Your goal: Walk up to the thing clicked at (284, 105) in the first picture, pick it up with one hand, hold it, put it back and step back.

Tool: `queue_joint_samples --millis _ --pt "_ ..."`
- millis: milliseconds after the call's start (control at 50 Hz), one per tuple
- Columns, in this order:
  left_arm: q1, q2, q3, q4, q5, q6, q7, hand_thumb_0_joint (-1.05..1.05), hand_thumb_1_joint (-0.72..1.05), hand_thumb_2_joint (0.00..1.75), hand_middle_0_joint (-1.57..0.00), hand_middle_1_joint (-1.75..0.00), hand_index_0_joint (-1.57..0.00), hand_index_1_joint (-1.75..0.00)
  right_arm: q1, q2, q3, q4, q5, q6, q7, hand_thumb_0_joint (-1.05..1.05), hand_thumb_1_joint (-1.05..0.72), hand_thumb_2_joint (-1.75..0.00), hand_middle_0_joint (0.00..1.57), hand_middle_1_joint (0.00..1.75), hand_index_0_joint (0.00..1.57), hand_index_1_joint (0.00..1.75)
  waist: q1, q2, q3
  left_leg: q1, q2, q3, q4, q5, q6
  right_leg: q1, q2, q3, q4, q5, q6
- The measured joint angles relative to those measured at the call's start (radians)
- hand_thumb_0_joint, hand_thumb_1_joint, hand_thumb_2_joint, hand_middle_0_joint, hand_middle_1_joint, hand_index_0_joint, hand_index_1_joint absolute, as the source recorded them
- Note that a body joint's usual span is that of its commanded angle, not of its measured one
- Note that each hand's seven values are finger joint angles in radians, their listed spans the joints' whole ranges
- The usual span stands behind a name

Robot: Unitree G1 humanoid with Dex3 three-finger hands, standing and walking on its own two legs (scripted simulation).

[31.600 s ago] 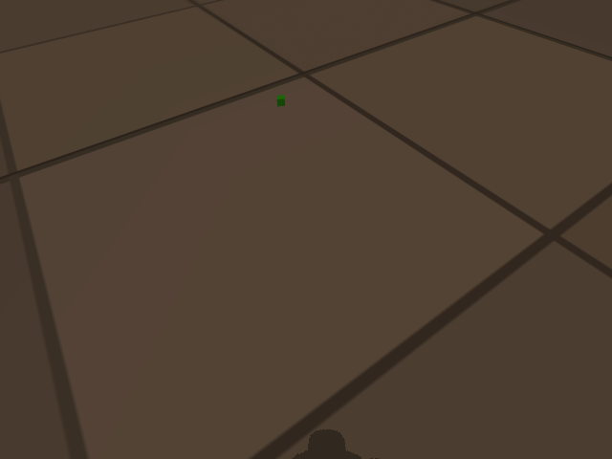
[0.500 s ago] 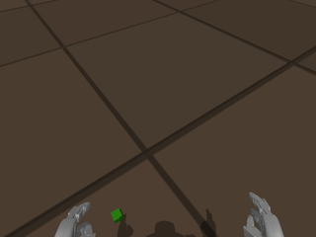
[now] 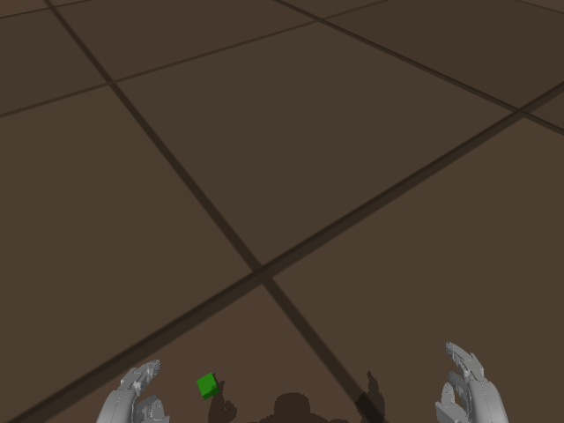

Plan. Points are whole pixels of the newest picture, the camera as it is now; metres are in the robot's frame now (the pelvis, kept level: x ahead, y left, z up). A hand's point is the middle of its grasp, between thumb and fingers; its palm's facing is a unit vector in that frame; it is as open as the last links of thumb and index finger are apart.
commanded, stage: home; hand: left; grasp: from above
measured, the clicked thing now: (208, 386) +0.37 +0.26 -0.69
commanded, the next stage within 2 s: stand in 0.10 s
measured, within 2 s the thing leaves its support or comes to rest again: neither
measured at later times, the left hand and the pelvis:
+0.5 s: hand out of the picture +0.11 +0.23 -0.11, palm faces +0.02 -0.95 -0.32, open 7.4 cm; pelvis -0.01 +0.00 +0.04, yaw -1 degrees
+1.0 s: hand out of the picture +0.03 +0.23 -0.10, palm faces +0.03 -0.94 -0.33, open 7.4 cm; pelvis -0.02 +0.00 +0.06, yaw -1 degrees
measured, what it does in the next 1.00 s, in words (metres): rises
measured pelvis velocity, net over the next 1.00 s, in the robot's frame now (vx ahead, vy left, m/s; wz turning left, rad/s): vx -0.02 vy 0.00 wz -0.01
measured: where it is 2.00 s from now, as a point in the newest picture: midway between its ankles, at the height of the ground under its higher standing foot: outside the picture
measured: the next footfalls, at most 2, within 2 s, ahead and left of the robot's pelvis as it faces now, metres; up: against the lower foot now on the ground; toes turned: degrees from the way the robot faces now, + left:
none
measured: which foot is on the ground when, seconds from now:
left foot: down 0.00-1.00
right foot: down 0.00-1.00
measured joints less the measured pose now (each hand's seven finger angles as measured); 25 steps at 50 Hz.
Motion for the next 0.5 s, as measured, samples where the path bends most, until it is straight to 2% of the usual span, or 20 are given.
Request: queue_joint_samples --millis 200,240,280,320,380,500 --pt "0.005 0.0 0.0 -0.003 -0.002 0.0 0.0 0.01 0.9 0.9 -0.2 -0.3 -0.2 -0.3 0.004 0.002 0.0 0.0 0.0 0.004 0.003 0.01 -0.9 -0.9 0.2 0.3 0.2 0.3 0.0 0.002 -0.005 -0.003 -0.002 0.001 0.001 -0.003 0.0 -0.004 -0.001 0.001 0.003 -0.004 0.0" --pt "-0.074 0.013 -0.02 0.138 0.047 -0.122 0.009 0.01 0.9 0.9 -0.2 -0.3 -0.2 -0.3 -0.034 -0.003 -0.015 0.06 -0.058 0.034 0.032 0.01 -0.9 -0.9 0.2 0.3 0.2 0.3 0.024 -0.016 0.062 0.061 -0.006 0.016 -0.023 0.008 0.004 0.049 -0.006 0.015 -0.005 0.0 -0.003" --pt "-0.171 0.024 -0.027 0.331 0.082 -0.229 0.015 0.01 0.9 0.9 -0.2 -0.3 -0.2 -0.3 -0.077 -0.024 -0.012 0.135 -0.094 0.103 0.079 0.01 -0.9 -0.9 0.2 0.3 0.2 0.3 0.047 -0.035 0.109 0.12 -0.015 0.03 -0.067 0.03 0.007 0.096 -0.014 0.028 -0.029 0.013 -0.005" --pt "-0.235 0.037 -0.022 0.485 0.099 -0.292 0.015 0.01 0.9 0.9 -0.2 -0.3 -0.2 -0.3 -0.104 -0.038 -0.02 0.195 -0.091 0.147 0.116 0.01 -0.9 -0.9 0.21 0.3 0.2 0.3 0.057 -0.052 0.142 0.171 -0.026 0.041 -0.114 0.053 0.009 0.137 -0.025 0.039 -0.055 0.027 -0.003" --pt "-0.276 0.05 -0.006 0.651 0.101 -0.34 0.014 0.01 0.9 0.9 -0.2 -0.3 -0.2 -0.3 -0.112 -0.048 -0.047 0.25 -0.074 0.178 0.146 0.01 -0.9 -0.9 0.21 0.3 0.21 0.3 0.058 -0.066 0.167 0.232 -0.035 0.049 -0.178 0.084 0.011 0.189 -0.034 0.046 -0.102 0.049 0.002" --pt "-0.286 0.053 0.016 0.896 0.099 -0.393 0.017 0.01 0.9 0.9 -0.2 -0.3 -0.2 -0.3 -0.092 -0.064 -0.082 0.337 -0.067 0.204 0.156 0.01 -0.9 -0.9 0.2 0.3 0.2 0.3 0.052 -0.063 0.185 0.338 -0.036 0.053 -0.287 0.13 0.017 0.298 -0.035 0.048 -0.218 0.099 0.011"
